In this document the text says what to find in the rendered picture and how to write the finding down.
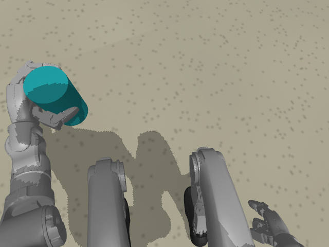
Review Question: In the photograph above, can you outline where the right robot arm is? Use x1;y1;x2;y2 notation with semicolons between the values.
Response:
273;233;305;247

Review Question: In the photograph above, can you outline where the left robot hand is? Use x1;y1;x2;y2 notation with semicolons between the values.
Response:
6;60;79;131

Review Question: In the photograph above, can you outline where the right robot hand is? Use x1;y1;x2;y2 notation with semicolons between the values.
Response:
248;200;290;246

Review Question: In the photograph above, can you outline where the right robot foot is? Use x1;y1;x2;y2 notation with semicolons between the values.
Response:
184;186;208;247

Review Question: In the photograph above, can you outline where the left robot arm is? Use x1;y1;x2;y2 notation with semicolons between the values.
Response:
0;121;67;247

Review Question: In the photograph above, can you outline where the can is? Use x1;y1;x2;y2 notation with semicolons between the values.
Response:
23;66;88;126

